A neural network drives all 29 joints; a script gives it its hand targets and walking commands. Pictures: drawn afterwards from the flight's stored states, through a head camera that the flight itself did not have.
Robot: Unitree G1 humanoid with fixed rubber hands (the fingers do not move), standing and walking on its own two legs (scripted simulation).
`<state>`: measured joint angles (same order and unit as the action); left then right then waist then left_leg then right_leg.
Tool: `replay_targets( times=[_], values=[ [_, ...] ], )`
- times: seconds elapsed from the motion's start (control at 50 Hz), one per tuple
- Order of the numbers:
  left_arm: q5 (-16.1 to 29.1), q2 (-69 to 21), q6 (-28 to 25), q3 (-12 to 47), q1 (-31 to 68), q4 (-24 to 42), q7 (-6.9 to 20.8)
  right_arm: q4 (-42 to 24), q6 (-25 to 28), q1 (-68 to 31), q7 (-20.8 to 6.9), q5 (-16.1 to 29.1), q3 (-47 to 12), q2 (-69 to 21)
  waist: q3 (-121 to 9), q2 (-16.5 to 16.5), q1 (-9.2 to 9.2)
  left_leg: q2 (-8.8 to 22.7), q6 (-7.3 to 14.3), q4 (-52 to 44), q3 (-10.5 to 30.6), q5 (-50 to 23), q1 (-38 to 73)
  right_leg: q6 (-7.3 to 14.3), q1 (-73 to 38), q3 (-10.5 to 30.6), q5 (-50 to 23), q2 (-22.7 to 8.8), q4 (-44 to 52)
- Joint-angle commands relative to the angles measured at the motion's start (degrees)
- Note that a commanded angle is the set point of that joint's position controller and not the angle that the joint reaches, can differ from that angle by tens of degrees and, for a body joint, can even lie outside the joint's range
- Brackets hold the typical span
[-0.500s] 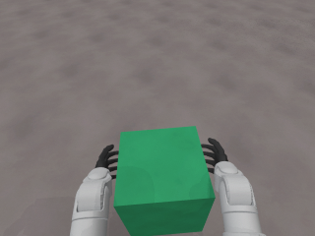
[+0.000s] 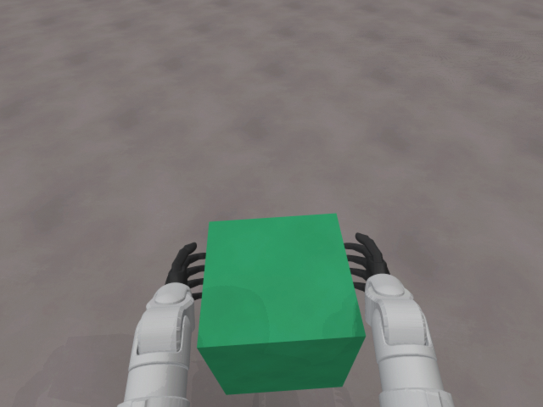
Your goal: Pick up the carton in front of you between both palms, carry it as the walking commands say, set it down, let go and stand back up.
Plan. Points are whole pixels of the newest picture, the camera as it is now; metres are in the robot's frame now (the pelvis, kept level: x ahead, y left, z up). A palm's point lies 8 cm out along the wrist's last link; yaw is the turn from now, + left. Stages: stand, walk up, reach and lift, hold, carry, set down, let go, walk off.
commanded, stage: carry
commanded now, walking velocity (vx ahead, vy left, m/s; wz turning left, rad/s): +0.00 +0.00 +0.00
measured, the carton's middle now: (278, 308) +0.29 +0.00 -0.06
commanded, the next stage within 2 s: hold in 1.22 s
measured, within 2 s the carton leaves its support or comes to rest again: neither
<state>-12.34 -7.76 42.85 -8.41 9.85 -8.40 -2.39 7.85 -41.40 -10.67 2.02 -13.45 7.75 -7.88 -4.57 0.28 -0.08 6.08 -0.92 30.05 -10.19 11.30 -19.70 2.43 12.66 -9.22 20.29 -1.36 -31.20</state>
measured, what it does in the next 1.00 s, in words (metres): stands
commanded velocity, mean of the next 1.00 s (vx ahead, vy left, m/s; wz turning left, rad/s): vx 0.00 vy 0.00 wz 0.00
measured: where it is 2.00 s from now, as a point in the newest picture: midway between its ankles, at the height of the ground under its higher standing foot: outside the picture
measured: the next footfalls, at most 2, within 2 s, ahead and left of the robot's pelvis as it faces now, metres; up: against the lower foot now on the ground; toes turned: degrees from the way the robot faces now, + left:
none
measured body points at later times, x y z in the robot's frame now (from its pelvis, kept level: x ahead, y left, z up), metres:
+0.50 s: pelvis -0.01 -0.01 +0.00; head -0.02 -0.01 +0.45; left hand +0.28 +0.15 +0.02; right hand +0.29 -0.16 +0.03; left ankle +0.04 +0.13 -0.73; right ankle -0.04 -0.08 -0.73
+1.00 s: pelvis -0.02 +0.01 +0.00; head -0.03 +0.01 +0.45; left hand +0.28 +0.15 +0.03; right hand +0.28 -0.15 +0.03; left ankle +0.04 +0.13 -0.73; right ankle -0.04 -0.08 -0.73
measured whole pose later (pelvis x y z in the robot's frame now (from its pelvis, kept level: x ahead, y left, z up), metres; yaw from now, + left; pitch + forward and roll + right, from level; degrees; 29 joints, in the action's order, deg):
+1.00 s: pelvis -0.02 +0.01 +0.00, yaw -1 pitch +1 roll +0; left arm -12.9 -7.9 43.1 -8.4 11.1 -9.2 -3.0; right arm 9.0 -41.5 -11.4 2.2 -13.5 8.9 -8.0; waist -4.3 0.0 -0.2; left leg 6.2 -0.3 28.9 -10.6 9.1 -20.6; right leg 2.2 14.3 -8.9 18.1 -1.5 -30.9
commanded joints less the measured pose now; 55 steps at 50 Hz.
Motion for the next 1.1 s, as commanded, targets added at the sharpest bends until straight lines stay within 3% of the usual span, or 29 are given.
replay_targets(
  times=[0.0, 0.04, 0.1, 0.14, 0.22, 0.24, 0.28, 0.32, 0.36, 0.4, 0.44, 0.48, 0.5, 0.52, 0.56, 0.6, 0.64, 0.66, 0.68, 0.72, 0.8, 0.82, 0.84, 0.86, 0.92, 0.98, 1.0, 1.02, 1.08],
  values=[
    [15.81, -51.43, -4.06, 32.44, 31.86, 6.81, 14.06, -2.91, 2.14, -26.02, -13.64, 15.03, -31.18, -53.04, -13.74, 0.87, 0.01, 3.97, 1.02, -3.27, 5.34, -5.93, 9.55, 0.62, -0.23, 8.91, -17.87, -8.49, 7.42],
    [15.97, -51.33, -4.11, 34.3, 32.22, 8.3, 13.98, -0.28, 1.59, -23.39, -13.79, 13.58, -29.95, -51.8, -12.91, -0.08, -0.07, 3.93, 0.92, -3.49, 5.8, -9.03, 8.91, 0.3, 0.8, 8.05, -18.82, -8.72, 6.1],
    [16.46, -53.18, -4.29, 33.65, 33.26, 8.5, 13.95, -4.98, 2.43, -26.29, -14.0, 14.44, -32.85, -53.57, -15.22, -3.5, 0.16, 4.6, 0.77, -2.69, 5.41, -7.87, 10.43, 0.39, -0.18, 7.57, -19.72, -7.58, 6.98],
    [16.37, -52.0, -3.78, 32.97, 29.03, 6.38, 14.27, -2.58, 1.35, -23.98, -13.74, 15.12, -32.67, -52.42, -16.09, 1.17, 0.21, 4.41, 1.0, -3.01, 5.64, -9.42, 11.47, 1.2, -0.22, 8.0, -16.47, -8.71, 6.9],
    [15.38, -50.76, -3.21, 32.27, 27.2, 6.56, 14.1, -2.91, 1.69, -24.83, -13.93, 16.13, -33.16, -53.54, -17.19, 0.16, -0.21, 4.33, 1.28, -1.34, 5.41, -13.65, 9.0, 0.84, -3.78, 6.34, -21.37, -8.65, 5.08],
    [15.37, -52.45, -3.68, 33.34, 28.02, 7.46, 14.01, -2.81, 1.44, -23.84, -13.97, 15.1, -32.63, -53.02, -15.03, -3.23, -0.19, 4.28, 0.78, -2.47, 5.32, -14.97, 8.31, 0.45, -1.23, 6.62, -24.48, -7.99, 4.56],
    [15.73, -51.59, -3.7, 33.24, 28.69, 6.91, 13.9, -3.9, 1.78, -24.7, -14.04, 16.06, -33.12, -52.9, -16.83, -1.05, 0.05, 3.59, 0.46, -1.8, 4.22, -17.48, 9.2, 0.36, -2.66, 5.03, -24.74, -7.67, 3.68],
    [15.24, -51.79, -3.59, 32.81, 27.97, 6.58, 13.77, -3.94, 1.65, -24.51, -13.94, 15.05, -31.84, -52.19, -15.81, 0.09, -0.47, 3.6, 0.56, -1.15, 3.88, -14.46, 9.07, -0.36, -0.84, 6.65, -28.8, -8.09, 4.03],
    [16.01, -52.91, -3.85, 33.84, 28.89, 8.44, 13.95, -3.92, 1.46, -24.79, -14.0, 16.39, -32.45, -52.5, -16.37, 0.48, -0.14, 4.09, 0.77, -1.14, 5.6, -13.65, 9.68, 0.2, -1.7, 6.7, -25.77, -8.27, 3.52],
    [16.08, -51.75, -3.58, 33.43, 26.57, 6.95, 14.07, -5.35, 1.69, -24.44, -13.88, 15.97, -33.69, -52.22, -17.61, -2.38, -0.05, 4.3, 0.72, -2.48, 4.98, -8.08, 11.22, 0.51, -1.48, 6.75, -20.85, -7.77, 6.12],
    [15.71, -51.95, -3.65, 34.11, 31.73, 7.89, 14.25, -3.12, 1.95, -23.4, -13.94, 13.26, -29.72, -51.73, -14.18, -0.01, -0.06, 3.46, 0.68, -2.65, 5.58, -6.8, 8.62, 0.46, -0.78, 8.04, -22.55, -9.26, 7.97],
    [14.68, -51.13, -4.22, 32.38, 29.23, 7.28, 13.94, -3.13, 2.46, -26.22, -14.02, 14.56, -31.36, -52.08, -14.81, -0.35, -0.16, 3.83, 0.48, -2.72, 5.26, -7.32, 8.6, -0.51, -1.22, 7.32, -25.01, -8.61, 6.97],
    [14.8, -50.46, -3.95, 31.2, 28.19, 6.81, 13.86, -5.01, 2.53, -25.88, -14.13, 15.22, -33.89, -53.44, -16.17, -4.18, -0.26, 4.23, 0.36, -2.32, 5.29, -8.04, 8.84, -0.04, -2.87, 7.41, -23.86, -8.6, 7.08],
    [16.52, -53.01, -4.29, 36.04, 31.46, 9.88, 13.73, -4.79, 2.23, -25.54, -14.15, 16.04, -33.96, -53.3, -16.24, -1.3, -0.31, 2.65, 0.56, -2.31, 3.88, -7.78, 8.07, -0.1, -3.46, 7.68, -26.36, -8.99, 5.75],
    [15.5, -52.3, -3.25, 33.15, 27.59, 3.97, 14.18, -4.44, 2.11, -25.42, -13.82, 14.95, -33.23, -51.86, -14.78, -2.17, 0.01, 2.42, 0.23, -1.22, 2.67, -9.48, 8.02, 0.0, -1.67, 6.03, -27.36, -7.97, 5.59],
    [16.07, -51.72, -3.96, 34.53, 28.95, 8.34, 14.04, -3.35, 1.62, -23.91, -13.97, 15.97, -32.96, -53.34, -18.54, -1.11, 0.06, 4.6, 0.23, -1.1, 4.13, -14.76, 11.0, 0.0, -1.84, 5.73, -21.29, -6.98, 4.53],
    [14.98, -50.67, -3.65, 31.08, 28.39, 4.94, 14.14, 0.06, 1.48, -22.66, -13.72, 13.93, -29.87, -50.38, -14.66, 0.12, -0.46, 4.08, 1.0, -2.98, 5.2, -11.63, 9.85, 0.25, 0.53, 6.86, -17.93, -7.43, 6.03],
    [15.41, -51.37, -4.16, 33.49, 30.51, 7.22, 13.95, -4.33, 1.86, -24.76, -13.43, 14.17, -31.92, -51.61, -15.72, 1.91, -0.04, 4.54, 1.3, -2.87, 5.34, -7.01, 10.27, 0.66, 1.01, 7.68, -13.88, -8.4, 7.48],
    [14.6, -50.93, -3.96, 32.98, 30.64, 7.01, 13.82, -1.38, 1.93, -25.92, -13.78, 14.56, -31.13, -52.15, -13.62, 2.15, -0.03, 4.36, 1.08, -3.55, 5.43, -4.02, 9.21, 0.66, 1.6, 8.69, -13.77, -8.79, 9.01],
    [15.66, -51.31, -3.84, 32.0, 30.95, 7.04, 13.71, -1.27, 2.42, -25.81, -14.33, 15.54, -33.0, -54.56, -13.26, -4.3, -0.13, 4.18, 0.61, -4.17, 5.93, -4.54, 7.67, 0.28, 0.36, 6.38, -14.63, -7.19, 9.28],
    [15.33, -53.26, -3.59, 32.6, 29.65, 5.16, 14.41, -2.1, 1.57, -25.77, -14.15, 16.08, -31.37, -53.22, -15.45, 2.89, 0.07, 4.72, 0.34, -2.89, 5.04, -7.25, 10.62, 0.19, 0.71, 6.96, -13.36, -7.31, 8.18],
    [15.57, -52.8, -3.75, 32.6, 30.6, 5.78, 14.28, -3.2, 1.92, -26.21, -14.17, 15.43, -32.28, -53.12, -13.76, 0.47, -0.03, 5.09, 0.82, -4.56, 6.64, -8.58, 8.46, 0.45, 0.72, 6.59, -13.67, -7.83, 7.13],
    [15.72, -53.73, -3.69, 33.01, 29.47, 6.16, 14.12, -2.21, 1.57, -25.8, -14.07, 15.53, -31.83, -53.62, -15.05, 1.5, 0.22, 4.31, 0.38, -3.29, 4.75, -8.5, 9.02, 0.22, -0.02, 6.87, -14.98, -7.26, 6.94],
    [16.85, -52.85, -4.19, 33.67, 31.8, 7.81, 14.28, -3.41, 1.92, -26.83, -14.0, 16.4, -32.28, -53.94, -15.57, -2.93, -0.28, 5.06, 1.03, -3.56, 5.31, -8.28, 9.14, 0.17, 0.71, 6.14, -14.74, -7.42, 7.4],
    [14.95, -51.61, -3.08, 31.36, 29.0, 4.26, 14.36, -1.11, 1.4, -26.07, -14.05, 14.74, -29.85, -52.0, -14.87, 1.66, -0.06, 4.45, 0.73, -3.23, 5.35, -9.94, 11.11, 0.74, 2.33, 7.06, -16.43, -7.74, 5.85],
    [15.43, -53.22, -3.55, 32.2, 31.5, 7.27, 14.39, -2.77, 1.65, -26.44, -14.39, 14.43, -31.31, -53.41, -15.64, -1.79, -0.01, 4.73, 1.33, -3.19, 5.51, -9.81, 9.21, 0.4, 0.78, 6.6, -14.98, -7.11, 5.84],
    [16.87, -53.87, -3.48, 34.86, 31.92, 7.7, 14.24, -1.3, 1.62, -23.88, -14.34, 14.49, -29.96, -53.38, -15.71, 0.56, -0.46, 5.25, 1.3, -2.64, 5.28, -7.36, 9.61, 0.01, 0.53, 7.08, -14.23, -7.2, 6.7],
    [15.48, -52.55, -3.2, 31.97, 29.25, 5.22, 14.26, -1.58, 1.39, -24.92, -14.43, 15.04, -31.13, -53.21, -13.76, -1.6, -0.04, 4.55, 0.94, -4.47, 5.71, -8.62, 8.76, 0.31, 2.24, 6.73, -14.16, -7.2, 5.84],
    [15.7, -52.12, -3.46, 33.6, 30.33, 7.05, 14.03, -1.77, 1.82, -25.17, -14.26, 15.54, -31.48, -53.53, -15.95, 2.69, -0.13, 4.49, 1.0, -4.82, 5.55, -10.26, 9.3, 0.29, 0.98, 6.13, -7.2, -7.49, 5.65]
  ],
)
